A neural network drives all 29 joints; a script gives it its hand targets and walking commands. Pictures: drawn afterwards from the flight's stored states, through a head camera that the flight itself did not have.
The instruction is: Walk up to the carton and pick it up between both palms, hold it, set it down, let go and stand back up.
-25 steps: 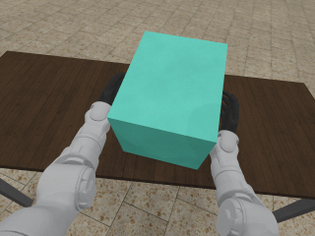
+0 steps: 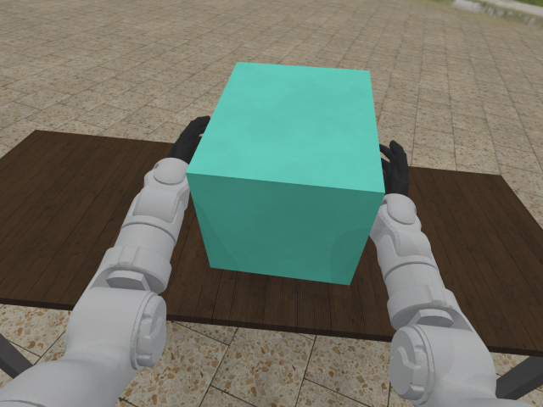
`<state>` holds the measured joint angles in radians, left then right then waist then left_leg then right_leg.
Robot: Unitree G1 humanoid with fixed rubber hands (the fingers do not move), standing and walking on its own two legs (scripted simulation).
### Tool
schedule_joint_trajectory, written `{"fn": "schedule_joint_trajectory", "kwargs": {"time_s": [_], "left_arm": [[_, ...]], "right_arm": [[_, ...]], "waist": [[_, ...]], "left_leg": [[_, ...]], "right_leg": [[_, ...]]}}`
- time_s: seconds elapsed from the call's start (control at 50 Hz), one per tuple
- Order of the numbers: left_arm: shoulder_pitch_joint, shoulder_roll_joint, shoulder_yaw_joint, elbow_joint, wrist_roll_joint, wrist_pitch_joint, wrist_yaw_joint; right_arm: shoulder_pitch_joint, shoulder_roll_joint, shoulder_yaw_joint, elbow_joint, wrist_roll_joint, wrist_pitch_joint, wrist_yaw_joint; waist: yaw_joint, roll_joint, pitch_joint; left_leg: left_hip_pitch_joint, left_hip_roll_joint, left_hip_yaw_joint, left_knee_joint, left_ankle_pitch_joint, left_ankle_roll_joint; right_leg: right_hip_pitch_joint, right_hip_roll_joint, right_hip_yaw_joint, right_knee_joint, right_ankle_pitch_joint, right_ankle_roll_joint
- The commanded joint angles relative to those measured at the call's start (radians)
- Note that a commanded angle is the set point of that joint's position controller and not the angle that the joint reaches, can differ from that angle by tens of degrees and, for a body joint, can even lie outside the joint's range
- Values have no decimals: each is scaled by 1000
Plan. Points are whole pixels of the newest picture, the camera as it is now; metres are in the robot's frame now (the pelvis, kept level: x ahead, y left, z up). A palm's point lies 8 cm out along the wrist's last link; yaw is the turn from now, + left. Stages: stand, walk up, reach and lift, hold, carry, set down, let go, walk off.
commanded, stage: reach and lift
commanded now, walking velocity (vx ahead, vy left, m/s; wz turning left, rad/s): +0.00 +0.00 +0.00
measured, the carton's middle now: (290, 168) +0.45 -0.04 +0.15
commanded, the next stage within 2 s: hold in 1.34 s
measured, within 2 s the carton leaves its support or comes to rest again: neither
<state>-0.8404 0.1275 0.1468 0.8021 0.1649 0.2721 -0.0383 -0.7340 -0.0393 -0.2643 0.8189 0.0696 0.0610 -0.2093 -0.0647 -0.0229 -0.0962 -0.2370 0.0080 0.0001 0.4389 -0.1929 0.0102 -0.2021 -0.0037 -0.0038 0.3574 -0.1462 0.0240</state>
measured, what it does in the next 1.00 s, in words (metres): stands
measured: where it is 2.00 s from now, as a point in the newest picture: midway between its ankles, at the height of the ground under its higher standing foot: outside the picture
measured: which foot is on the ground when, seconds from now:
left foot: down 0.00-1.00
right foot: down 0.00-1.00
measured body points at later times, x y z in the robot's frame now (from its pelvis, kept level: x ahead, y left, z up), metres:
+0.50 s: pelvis +0.00 +0.00 +0.00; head -0.06 +0.01 +0.45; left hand +0.41 +0.14 +0.21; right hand +0.39 -0.19 +0.19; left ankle +0.03 +0.11 -0.74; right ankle +0.03 -0.14 -0.74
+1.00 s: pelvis +0.00 +0.00 +0.00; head -0.06 +0.01 +0.45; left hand +0.40 +0.14 +0.22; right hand +0.40 -0.18 +0.21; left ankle +0.03 +0.11 -0.74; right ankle +0.03 -0.14 -0.74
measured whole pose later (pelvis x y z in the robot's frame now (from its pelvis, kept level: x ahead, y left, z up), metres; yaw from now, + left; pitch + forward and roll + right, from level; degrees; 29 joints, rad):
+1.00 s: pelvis +0.00 +0.00 +0.00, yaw +0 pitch -5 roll -1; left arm -0.80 0.07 0.22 0.46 0.23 0.67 -0.02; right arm -0.85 -0.10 -0.19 0.82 0.17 0.27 -0.17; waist -0.06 -0.02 -0.07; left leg -0.14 0.01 0.00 0.42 -0.19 0.01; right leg -0.12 0.00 0.00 0.36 -0.16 0.02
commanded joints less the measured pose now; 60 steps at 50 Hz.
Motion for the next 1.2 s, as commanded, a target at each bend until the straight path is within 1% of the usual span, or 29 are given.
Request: {"fn": "schedule_joint_trajectory", "kwargs": {"time_s": [0.0,0.02,0.04,0.06,0.08,0.1,0.16,0.18,0.22,0.26,0.3,0.34,0.4,0.48,0.56,0.58,0.6,0.68,0.72,0.76,0.8,0.82,0.86,0.94,0.96,1.0,1.04,1.08,1.18], "left_arm": [[-667,-688,-92,-182,42,15,-118],[-637,-713,-120,-275,24,15,-115],[-667,-709,-118,-249,50,21,-112],[-671,-753,-159,-312,24,32,-94],[-660,-744,-153,-311,18,48,-86],[-663,-714,-121,-283,26,44,-90],[-562,-762,-168,-321,23,111,-75],[-554,-724,-96,-278,78,134,-82],[-523,-671,6,-194,120,170,-91],[-556,-691,-22,-283,101,192,-92],[-550,-745,-128,-447,50,206,-68],[-563,-757,-151,-353,50,228,-57],[-529,-735,-137,-420,43,263,-44],[-600,-744,-192,-505,9,274,-31],[-587,-744,-170,-434,19,306,-35],[-593,-742,-168,-445,9,308,-35],[-597,-733,-184,-474,6,313,-34],[-614,-737,-158,-465,22,330,-45],[-592,-715,-157,-498,29,336,-42],[-636,-733,-162,-473,10,335,-50],[-679,-753,-218,-533,-16,336,-41],[-698,-771,-247,-577,-46,330,-31],[-644,-759,-225,-550,-27,335,-13],[-672,-779,-263,-575,-54,338,-2],[-712,-761,-264,-613,-44,344,-6],[-650,-749,-193,-504,-4,371,-18],[-634,-720,-192,-533,-10,369,-22],[-626,-703,-168,-501,4,379,-33],[-625,-695,-187,-570,5,388,-34]], "right_arm": [[-885,548,375,-218,-43,-27,181],[-822,542,380,-197,-21,-25,184],[-843,547,370,-142,-21,-11,190],[-823,547,413,-131,3,-13,202],[-868,553,436,-186,22,-11,201],[-858,527,396,-158,9,5,193],[-891,506,451,-201,52,0,203],[-854,475,398,-131,42,27,207],[-895,470,385,-141,49,57,210],[-914,485,396,-184,52,52,222],[-949,520,516,-319,119,37,217],[-991,495,500,-271,146,73,212],[-972,515,534,-330,181,91,214],[-962,525,535,-355,188,115,209],[-955,487,465,-301,158,140,213],[-1031,521,509,-352,180,138,216],[-963,491,498,-305,184,147,219],[-932,480,451,-251,173,172,222],[-962,497,481,-281,193,172,221],[-1015,499,473,-308,190,174,220],[-988,496,483,-278,202,179,226],[-1092,526,522,-401,222,156,225],[-1037,522,533,-352,236,174,224],[-981,492,499,-314,242,189,222],[-978,494,500,-284,229,194,221],[-997,480,474,-268,219,203,228],[-1038,511,508,-316,226,200,229],[-969,477,460,-236,206,225,226],[-993,488,511,-305,257,226,217]], "waist": [[65,-26,-261],[49,-5,-288],[45,1,-254],[61,44,-290],[82,19,-311],[61,7,-283],[86,50,-306],[78,35,-166],[124,-54,-55],[115,-28,-127],[113,-5,-291],[106,23,-212],[138,-14,-247],[109,19,-288],[79,5,-205],[110,-16,-286],[77,39,-255],[59,21,-196],[81,-8,-226],[77,21,-266],[44,44,-281],[86,44,-357],[96,45,-315],[36,78,-332],[44,83,-319],[63,47,-253],[86,13,-315],[62,17,-234],[81,26,-301]], "left_leg": [[234,-12,48,-187,82,6],[289,-8,43,-162,201,-9],[267,-5,41,-168,161,-19],[304,0,34,-161,227,-30],[307,-12,39,-152,240,-31],[301,-6,35,-153,213,-31],[331,2,20,-146,314,-43],[281,1,23,-179,201,-25],[189,-11,34,-233,16,17],[209,-3,35,-220,19,8],[336,-10,24,-147,346,-17],[300,-8,14,-145,277,-26],[350,-2,13,-129,316,-16],[354,-1,2,-108,319,-37],[290,-4,11,-155,135,-25],[304,-7,11,-142,147,-9],[328,-2,0,-139,196,-26],[270,-9,-2,-170,109,-22],[308,-3,2,-144,221,-28],[278,-7,-2,-156,153,-18],[322,-2,-13,-140,238,-39],[328,-2,-9,-118,254,-31],[352,-4,-9,-108,328,-42],[396,2,-32,-83,383,-66],[385,0,-23,-86,334,-69],[329,4,-22,-124,223,-46],[314,-2,-11,-122,251,-26],[276,-8,-1,-147,181,-27],[340,-9,-8,-111,319,-34]], "right_leg": [[212,46,-71,-97,-16,-2],[227,54,-85,-91,54,-10],[203,53,-77,-99,4,-9],[199,58,-80,-92,16,-14],[211,62,-85,-94,38,-4],[199,63,-81,-103,8,-8],[189,67,-92,-101,38,-13],[200,58,-84,-129,-19,-18],[215,48,-75,-142,-122,-13],[212,52,-88,-115,-114,-16],[236,76,-90,-96,75,-5],[192,73,-86,-119,-9,-10],[183,83,-83,-119,8,-12],[165,88,-84,-108,-12,-13],[168,89,-96,-111,-80,-18],[167,84,-80,-108,-62,-14],[148,81,-88,-107,-51,-15],[187,80,-86,-110,-76,-11],[198,85,-74,-114,-11,-13],[200,86,-74,-107,-36,-18],[171,95,-93,-99,-26,-9],[170,92,-75,-94,-7,-13],[156,99,-77,-101,17,-12],[126,97,-86,-100,10,-12],[126,97,-82,-106,-15,-14],[136,92,-79,-124,-67,-17],[178,92,-73,-104,-14,-12],[197,89,-71,-110,-28,-17],[207,94,-66,-101,35,-13]]}}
